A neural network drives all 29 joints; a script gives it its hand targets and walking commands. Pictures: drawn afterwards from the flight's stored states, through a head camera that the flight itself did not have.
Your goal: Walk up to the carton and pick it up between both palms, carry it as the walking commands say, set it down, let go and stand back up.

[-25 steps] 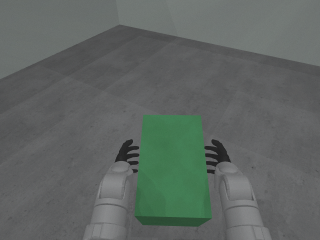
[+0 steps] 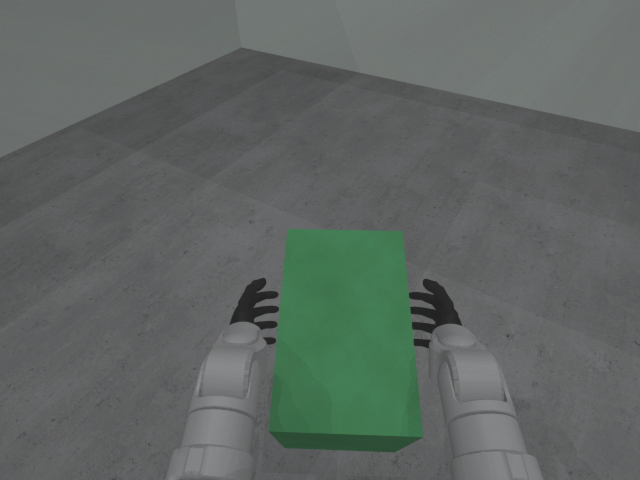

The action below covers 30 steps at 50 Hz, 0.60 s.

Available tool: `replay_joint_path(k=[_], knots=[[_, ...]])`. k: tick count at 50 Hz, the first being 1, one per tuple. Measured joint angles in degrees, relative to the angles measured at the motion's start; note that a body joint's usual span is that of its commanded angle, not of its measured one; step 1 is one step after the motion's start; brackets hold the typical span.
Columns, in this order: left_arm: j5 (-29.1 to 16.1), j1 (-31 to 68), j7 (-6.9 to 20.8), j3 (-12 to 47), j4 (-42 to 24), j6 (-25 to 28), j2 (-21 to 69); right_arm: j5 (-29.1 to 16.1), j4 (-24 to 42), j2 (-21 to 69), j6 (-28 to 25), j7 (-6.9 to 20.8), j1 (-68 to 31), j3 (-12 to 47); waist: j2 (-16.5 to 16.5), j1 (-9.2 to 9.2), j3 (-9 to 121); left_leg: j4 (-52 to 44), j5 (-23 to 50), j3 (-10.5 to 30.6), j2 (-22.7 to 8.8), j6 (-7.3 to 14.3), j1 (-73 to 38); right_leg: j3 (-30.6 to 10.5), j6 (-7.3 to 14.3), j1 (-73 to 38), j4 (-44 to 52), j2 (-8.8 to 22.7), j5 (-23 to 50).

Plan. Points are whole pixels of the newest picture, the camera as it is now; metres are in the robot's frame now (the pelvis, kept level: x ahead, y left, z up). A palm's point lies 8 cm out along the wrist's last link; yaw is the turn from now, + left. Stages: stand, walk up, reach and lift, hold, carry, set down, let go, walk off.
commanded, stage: carry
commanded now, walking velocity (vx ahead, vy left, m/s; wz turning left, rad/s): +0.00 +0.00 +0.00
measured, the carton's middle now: (342, 342) +0.35 +0.00 -0.05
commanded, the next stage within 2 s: none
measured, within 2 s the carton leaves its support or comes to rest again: neither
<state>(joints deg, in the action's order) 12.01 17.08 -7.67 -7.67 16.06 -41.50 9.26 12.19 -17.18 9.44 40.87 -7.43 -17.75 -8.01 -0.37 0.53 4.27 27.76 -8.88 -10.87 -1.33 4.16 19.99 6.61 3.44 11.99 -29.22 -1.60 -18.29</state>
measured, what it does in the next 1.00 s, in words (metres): stands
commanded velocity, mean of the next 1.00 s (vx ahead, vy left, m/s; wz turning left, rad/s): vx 0.00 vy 0.00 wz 0.16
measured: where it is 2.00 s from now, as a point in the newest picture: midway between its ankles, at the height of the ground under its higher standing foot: outside the picture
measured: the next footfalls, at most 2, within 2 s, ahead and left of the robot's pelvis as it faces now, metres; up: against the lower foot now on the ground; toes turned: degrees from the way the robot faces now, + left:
none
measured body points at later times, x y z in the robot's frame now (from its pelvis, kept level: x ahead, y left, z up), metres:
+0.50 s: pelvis -0.01 +0.00 -0.01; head -0.01 +0.00 +0.44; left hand +0.30 +0.14 +0.07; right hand +0.31 -0.12 +0.07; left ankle +0.07 +0.08 -0.73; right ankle -0.03 -0.08 -0.73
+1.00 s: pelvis -0.03 +0.00 -0.01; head -0.03 +0.01 +0.44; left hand +0.27 +0.16 +0.08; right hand +0.30 -0.09 +0.08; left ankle +0.07 +0.08 -0.73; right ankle -0.03 -0.07 -0.73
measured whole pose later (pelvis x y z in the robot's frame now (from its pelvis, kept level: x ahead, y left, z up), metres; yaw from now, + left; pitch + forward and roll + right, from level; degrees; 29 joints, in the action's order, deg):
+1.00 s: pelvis -0.03 +0.00 -0.01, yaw +5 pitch +2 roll -1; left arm 7.3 25.7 -18.6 -8.6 -3.1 -70.6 12.3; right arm 8.3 2.8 12.3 70.4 -17.6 -25.7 -8.6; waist -0.5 -0.5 1.4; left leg 28.7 -5.3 -7.2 0.8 5.2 25.6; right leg 11.0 3.3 17.5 -34.0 0.6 -18.4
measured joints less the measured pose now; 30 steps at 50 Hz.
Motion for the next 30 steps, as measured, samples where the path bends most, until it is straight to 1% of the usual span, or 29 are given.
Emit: replay_joint_path(k=[14,16,19,21,24,26,28,30], knots=[[0.2,0.0,-0.1,0.4,0.4,0.4,0.0,0.5,-0.2,0.0,-0.2,0.1,0.1,0.1,0.1,-0.47,0.1,-0.1,0.0,-0.1,0.2,0.2,0.2,-0.1,-0.1,0.3,-0.1,0.2,0.0],[-0.9,-0.3,-0.5,0.6,-1.3,-0.6,-0.1,-0.6,1.3,-0.1,0.7,-0.4,0.4,0.4,0.1,-0.32,-0.2,0.0,0.0,0.0,0.2,0.2,0.2,0.0,-0.2,0.2,-0.1,0.2,-0.1],[-2.6,-0.9,-1.5,1.8,-6.2,-3.8,-0.3,-2.6,6.6,-0.4,3.9,-1.5,1.2,1.7,0.0,0.05,-0.7,0.1,0.1,0.5,0.5,0.3,0.7,0.6,-0.3,0.5,-0.3,0.4,-0.1],[-4.3,-1.6,-2.9,3.2,-12.3,-7.8,-0.4,-4.9,12.7,-0.6,8.0,-3.4,2.0,3.3,-0.1,0.3,-1.2,0.9,0.1,0.9,0.6,0.4,1.6,1.1,-0.4,1.2,-1.1,0.6,-0.5],[-5.0,-1.4,-3.4,4.1,-19.1,-13.9,-0.4,-6.6,19.7,-0.6,14.0,-6.4,2.0,4.7,-0.3,0.4,-1.4,3.0,-0.5,1.7,0.8,0.6,3.6,1.9,-0.4,2.9,-3.4,1.0,-1.5],[-4.9,-0.6,-3.4,4.0,-21.5,-17.4,-0.2,-6.9,21.9,-0.3,17.5,-8.1,1.1,4.9,-0.3,0.31,-1.2,4.8,-1.1,2.2,0.9,0.7,4.9,2.6,-0.4,4.0,-5.2,1.3,-2.4],[-4.7,0.4,-3.8,3.9,-22.2,-20.4,0.1,-6.9,22.6,0.0,20.6,-9.4,-0.1,4.6,-0.4,0.13,-1.1,6.5,-1.6,2.8,1.1,0.7,6.1,3.2,-0.3,4.8,-6.8,1.6,-3.2],[-4.6,1.4,-5.6,3.7,-22.1,-22.7,0.4,-6.6,22.2,0.4,23.1,-9.8,-1.5,4.3,-0.3,-0.12,-1.0,7.6,-2.0,3.2,1.3,0.8,6.8,3.7,-0.3,5.4,-8.0,1.9,-3.8]])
